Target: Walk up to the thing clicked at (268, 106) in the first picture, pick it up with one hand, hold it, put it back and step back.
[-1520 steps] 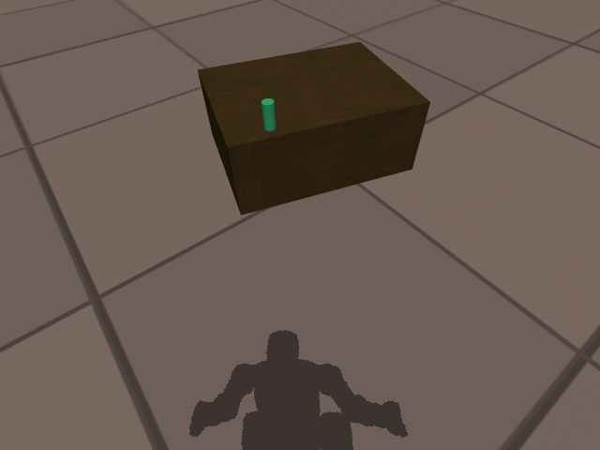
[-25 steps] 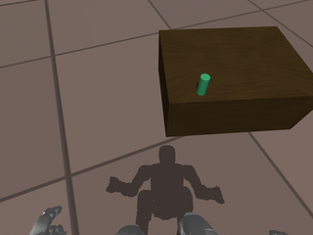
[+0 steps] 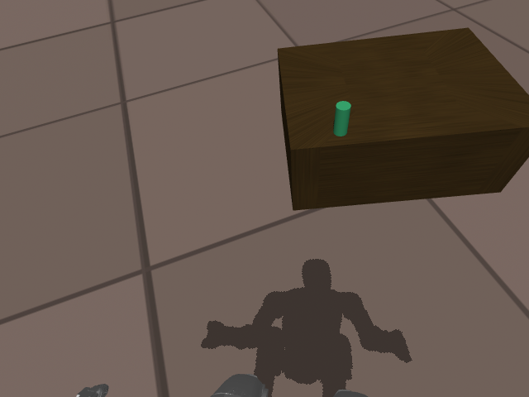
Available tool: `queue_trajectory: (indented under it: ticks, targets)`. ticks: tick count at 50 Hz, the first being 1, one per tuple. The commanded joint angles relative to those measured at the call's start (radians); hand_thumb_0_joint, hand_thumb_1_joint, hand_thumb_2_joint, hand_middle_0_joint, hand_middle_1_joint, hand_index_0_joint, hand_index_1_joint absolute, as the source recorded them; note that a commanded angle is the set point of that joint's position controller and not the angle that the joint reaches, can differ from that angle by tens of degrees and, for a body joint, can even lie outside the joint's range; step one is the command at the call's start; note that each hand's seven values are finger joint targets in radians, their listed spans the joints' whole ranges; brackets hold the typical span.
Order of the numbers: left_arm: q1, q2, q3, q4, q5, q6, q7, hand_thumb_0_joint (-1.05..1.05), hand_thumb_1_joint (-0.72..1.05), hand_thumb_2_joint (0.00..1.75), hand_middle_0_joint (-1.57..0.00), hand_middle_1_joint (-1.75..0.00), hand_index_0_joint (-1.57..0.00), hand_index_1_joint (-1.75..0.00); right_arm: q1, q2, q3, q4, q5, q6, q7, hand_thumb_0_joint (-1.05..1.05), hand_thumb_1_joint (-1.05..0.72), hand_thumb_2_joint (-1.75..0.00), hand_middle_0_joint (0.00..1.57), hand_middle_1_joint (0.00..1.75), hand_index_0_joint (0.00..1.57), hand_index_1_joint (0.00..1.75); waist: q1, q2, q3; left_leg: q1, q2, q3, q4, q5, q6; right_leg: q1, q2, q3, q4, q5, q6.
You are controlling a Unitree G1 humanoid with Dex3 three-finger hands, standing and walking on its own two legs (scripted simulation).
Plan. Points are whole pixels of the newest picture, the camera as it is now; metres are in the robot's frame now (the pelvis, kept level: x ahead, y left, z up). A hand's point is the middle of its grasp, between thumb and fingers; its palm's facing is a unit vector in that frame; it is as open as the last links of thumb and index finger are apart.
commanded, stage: step back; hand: right
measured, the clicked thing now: (341, 119) +1.01 -0.18 -0.31
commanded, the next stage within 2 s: stand in 1.28 s
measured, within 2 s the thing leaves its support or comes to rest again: neither
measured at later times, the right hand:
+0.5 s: hand out of the picture +0.02 -0.25 -0.15, palm faces -0.03 +0.93 -0.36, open 7.4 cm
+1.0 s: hand out of the picture +0.09 -0.19 -0.14, palm faces -0.02 +0.94 -0.34, open 7.4 cm
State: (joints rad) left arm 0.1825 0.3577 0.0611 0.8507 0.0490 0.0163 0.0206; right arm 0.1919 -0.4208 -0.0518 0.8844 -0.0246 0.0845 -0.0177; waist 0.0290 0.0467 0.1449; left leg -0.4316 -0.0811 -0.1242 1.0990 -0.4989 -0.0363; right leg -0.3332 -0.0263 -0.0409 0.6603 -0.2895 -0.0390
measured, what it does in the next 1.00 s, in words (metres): steps on the spot: left foot, then right foot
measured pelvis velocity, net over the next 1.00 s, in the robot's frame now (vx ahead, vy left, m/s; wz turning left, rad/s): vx -0.01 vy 0.05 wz -0.03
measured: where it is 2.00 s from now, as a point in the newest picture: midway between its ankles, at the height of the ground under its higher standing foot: outside the picture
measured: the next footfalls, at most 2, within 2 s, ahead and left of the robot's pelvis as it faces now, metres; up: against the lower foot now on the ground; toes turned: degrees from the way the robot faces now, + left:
left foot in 0.14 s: -0.04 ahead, +0.14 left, +0.00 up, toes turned +3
right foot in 0.44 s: +0.01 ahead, -0.09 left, +0.00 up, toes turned +0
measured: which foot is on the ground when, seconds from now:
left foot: up 0.00-0.12, down 0.14-0.48, up 0.50-0.70, down 0.72-1.00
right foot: down 0.00-0.18, up 0.20-0.42, down 0.44-1.00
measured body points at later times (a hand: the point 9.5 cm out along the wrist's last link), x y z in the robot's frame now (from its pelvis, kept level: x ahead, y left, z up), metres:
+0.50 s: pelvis -0.05 +0.02 +0.00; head -0.04 +0.01 +0.45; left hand -0.02 +0.33 -0.12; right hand +0.03 -0.29 -0.12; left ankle -0.08 +0.14 -0.72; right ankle -0.03 -0.09 -0.73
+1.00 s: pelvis -0.01 +0.05 +0.01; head +0.00 +0.06 +0.46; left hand +0.08 +0.36 -0.12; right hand +0.09 -0.24 -0.11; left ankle +0.01 +0.17 -0.72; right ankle -0.03 -0.09 -0.72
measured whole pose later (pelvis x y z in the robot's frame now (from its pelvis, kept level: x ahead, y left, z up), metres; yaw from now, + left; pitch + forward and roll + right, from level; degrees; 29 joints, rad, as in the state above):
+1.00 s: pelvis -0.01 +0.05 +0.01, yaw -1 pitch -2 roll +0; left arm 0.13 0.39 0.02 1.04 0.01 -0.02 0.00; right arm 0.07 -0.31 -0.02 1.06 -0.02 0.00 0.01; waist 0.02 -0.02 0.07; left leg -0.25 0.04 0.04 0.54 -0.26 -0.01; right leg -0.18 -0.01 0.04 0.51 -0.30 0.03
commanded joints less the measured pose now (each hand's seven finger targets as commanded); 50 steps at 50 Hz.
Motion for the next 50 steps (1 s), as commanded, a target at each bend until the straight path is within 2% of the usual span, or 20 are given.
queue_trajectory:
  ticks: [1,4,7,8,9,12,18,21,22,24,25,29,35,36,37,38,39,43,46,50]
  targets:
    - [0.05,0.31,0.092,-0.054,-0.006,-0.022,0.024,0.0,0.9,0.9,-0.2,-0.3,-0.2,-0.3,-0.049,-0.171,-0.051,-0.084,-0.013,-0.04,0.002,0.0,-0.9,-0.9,0.2,0.3,0.2,0.3,0.063,-0.229,-0.159,-0.077,0.047,0.033,-0.207,-0.063,0.008,0.238,-0.277,0.358,-0.262,-0.104,-0.161]
    - [-0.039,0.332,0.093,-0.057,-0.006,-0.021,0.013,0.0,0.9,0.9,-0.2,-0.3,-0.2,-0.3,0.057,-0.179,-0.06,-0.021,-0.007,-0.042,0.024,0.0,-0.9,-0.9,0.2,0.3,0.2,0.3,-0.002,-0.267,-0.148,0.133,0.069,0.117,-0.385,-0.081,0.056,0.043,-0.272,0.317,-0.35,-0.355,-0.125]
    - [-0.023,0.269,0.057,-0.04,-0.005,-0.012,0.004,0.0,0.9,0.9,-0.2,-0.3,-0.2,-0.3,0.169,-0.183,-0.079,0.056,-0.016,-0.055,0.036,0.0,-0.9,-0.9,0.2,0.3,0.2,0.3,-0.064,-0.114,-0.158,0.425,0.06,0.119,-0.723,0.007,0.097,-0.165,-0.135,0.139,-0.182,-0.403,-0.015]
    - [-0.045,0.189,0.031,-0.054,-0.018,-0.017,0.003,0.0,0.9,0.9,-0.2,-0.3,-0.2,-0.3,0.153,-0.254,-0.09,0.042,-0.039,-0.062,0.033,0.0,-0.9,-0.9,0.2,0.3,0.2,0.3,-0.09,0.211,-0.123,0.431,0.309,-0.331,-0.892,-0.32,0.177,-0.389,0.008,0.017,0.096,-0.362,0.055]
    - [-0.152,0.254,0.058,-0.039,-0.023,-0.021,0.01,0.0,0.9,0.9,-0.2,-0.3,-0.2,-0.3,0.059,-0.301,-0.089,0.009,-0.033,-0.065,0.032,0.0,-0.9,-0.9,0.2,0.3,0.2,0.3,-0.113,0.161,-0.009,0.093,0.442,-0.496,-0.957,-0.504,0.281,-0.305,0.007,0.106,0.236,-0.311,0.045]
    - [0.001,0.226,0.05,0.03,-0.04,-0.029,-0.011,0.0,0.9,0.9,-0.2,-0.3,-0.2,-0.3,-0.115,-0.194,-0.051,-0.021,-0.032,-0.099,0.016,0.0,-0.9,-0.9,0.2,0.3,0.2,0.3,0.007,0.012,-0.029,0.165,0.29,-0.18,-0.85,-0.075,0.19,-0.212,0.039,0.166,0.322,-0.087,0.026]
    - [-0.029,0.227,0.045,0.044,-0.023,-0.048,-0.032,0.0,0.9,0.9,-0.2,-0.3,-0.2,-0.3,-0.051,-0.205,-0.068,-0.005,-0.032,-0.099,0.029,0.0,-0.9,-0.9,0.2,0.3,0.2,0.3,-0.057,0.143,-0.018,0.157,0.315,-0.112,-0.844,-0.149,0.211,-0.072,0.026,0.042,0.043,-0.17,0.043]
    - [0.066,0.198,0.042,0.09,-0.017,-0.069,-0.022,0.0,0.9,0.9,-0.2,-0.3,-0.2,-0.3,-0.063,-0.194,-0.067,-0.011,-0.017,-0.086,0.032,0.0,-0.9,-0.9,0.2,0.3,0.2,0.3,-0.009,0.106,-0.069,0.124,0.279,-0.027,-0.698,-0.014,0.179,0.153,0.069,-0.009,-0.213,-0.041,0.015]
    - [0.112,0.207,0.047,0.104,-0.013,-0.079,-0.014,0.0,0.9,0.9,-0.2,-0.3,-0.2,-0.3,-0.046,-0.148,-0.055,-0.008,-0.012,-0.083,0.03,0.0,-0.9,-0.9,0.2,0.3,0.2,0.3,0.011,0.037,-0.107,0.103,0.237,0.022,-0.567,0.08,0.147,0.263,0.052,0.046,-0.3,-0.005,0.009]
    - [0.141,0.35,0.079,0.106,-0.011,-0.093,-0.004,0.0,0.9,0.9,-0.2,-0.3,-0.2,-0.3,-0.069,-0.107,-0.038,-0.041,-0.003,-0.087,0.025,0.0,-0.9,-0.9,0.2,0.3,0.2,0.3,0.036,-0.21,-0.108,-0.13,0.066,0.108,-0.25,-0.094,0.054,0.283,-0.286,0.616,-0.406,-0.229,-0.151]
    - [0.108,0.365,0.081,0.079,-0.009,-0.095,-0.005,0.0,0.9,0.9,-0.2,-0.3,-0.2,-0.3,-0.065,-0.154,-0.056,-0.03,-0.011,-0.089,0.019,0.0,-0.9,-0.9,0.2,0.3,0.2,0.3,0.028,-0.155,-0.067,-0.102,0.094,0.014,-0.173,-0.111,0.054,0.191,-0.357,0.675,-0.4,-0.21,-0.226]
    - [0.056,0.29,0.062,0.062,-0.022,-0.101,0.002,0.0,0.9,0.9,-0.2,-0.3,-0.2,-0.3,-0.032,-0.136,-0.05,0.003,-0.003,-0.098,0.023,0.0,-0.9,-0.9,0.2,0.3,0.2,0.3,0.003,-0.146,-0.086,-0.051,0.129,0.015,-0.203,0.026,0.048,0.169,-0.246,0.391,-0.332,0.098,-0.152]
    - [-0.053,0.253,0.03,0.03,-0.03,-0.069,-0.007,0.0,0.9,0.9,-0.2,-0.3,-0.2,-0.3,0.017,-0.103,-0.051,0.067,-0.005,-0.105,0.02,0.0,-0.9,-0.9,0.2,0.3,0.2,0.3,-0.05,-0.161,-0.148,0.309,0.086,0.164,-0.601,0.278,0.039,-0.032,-0.144,0.178,-0.17,0.224,-0.081]
    - [-0.031,0.22,0.015,0.03,-0.034,-0.063,-0.007,0.0,0.9,0.9,-0.2,-0.3,-0.2,-0.3,0.007,-0.121,-0.055,0.068,-0.009,-0.111,0.012,0.0,-0.9,-0.9,0.2,0.3,0.2,0.3,-0.049,-0.112,-0.17,0.366,0.124,0.104,-0.655,0.363,0.057,-0.054,-0.114,0.156,-0.116,0.252,-0.046]
    - [-0.014,0.182,0.004,0.033,-0.044,-0.058,-0.008,0.0,0.9,0.9,-0.2,-0.3,-0.2,-0.3,-0.004,-0.153,-0.057,0.065,-0.014,-0.118,0.006,0.0,-0.9,-0.9,0.2,0.3,0.2,0.3,-0.033,-0.012,-0.199,0.364,0.25,-0.048,-0.695,0.414,0.09,-0.067,-0.054,0.127,-0.053,0.186,-0.008]
    - [0.003,0.183,0.003,0.051,-0.054,-0.046,-0.006,0.0,0.9,0.9,-0.2,-0.3,-0.2,-0.3,-0.078,-0.209,-0.053,0.043,-0.007,-0.12,0.006,0.0,-0.9,-0.9,0.2,0.3,0.2,0.3,-0.003,0.067,-0.192,0.204,0.374,-0.2,-0.772,0.237,0.177,0.006,0.019,0.076,-0.003,-0.083,0.017]
    - [0.016,0.219,0.013,0.082,-0.045,-0.04,-0.004,0.0,0.9,0.9,-0.2,-0.3,-0.2,-0.3,-0.129,-0.225,-0.056,0.04,0.001,-0.118,0.012,0.0,-0.9,-0.9,0.2,0.3,0.2,0.3,0.005,0.058,-0.176,0.112,0.396,-0.186,-0.772,0.165,0.219,0.119,0.006,0.062,0.009,-0.171,0.019]
    - [0.002,0.232,0.014,0.124,-0.042,-0.06,-0.008,0.0,0.9,0.9,-0.2,-0.3,-0.2,-0.3,-0.163,-0.148,-0.023,0.07,0.006,-0.117,0.011,0.0,-0.9,-0.9,0.2,0.3,0.2,0.3,0.008,0.051,-0.159,0.127,0.234,0.006,-0.662,0.353,0.085,0.184,-0.043,0.152,-0.185,0.15,-0.001]
    - [-0.053,0.232,0.008,0.126,-0.046,-0.061,-0.006,0.0,0.9,0.9,-0.2,-0.3,-0.2,-0.3,-0.153,-0.141,-0.019,0.101,0.007,-0.12,0.01,0.0,-0.9,-0.9,0.2,0.3,0.2,0.3,-0.014,0.015,-0.213,0.245,0.221,0.048,-0.656,0.525,0.076,0.18,-0.066,0.148,-0.187,0.311,0.002]
    - [-0.081,0.219,0.0,0.152,-0.045,-0.053,-0.005,0.0,0.9,0.9,-0.2,-0.3,-0.2,-0.3,-0.185,-0.14,-0.019,0.125,0.008,-0.117,0.009,0.0,-0.9,-0.9,0.2,0.3,0.2,0.3,-0.009,0.015,-0.208,0.274,0.24,0.043,-0.7,0.549,0.084,0.184,-0.058,0.133,-0.216,0.28,0.014]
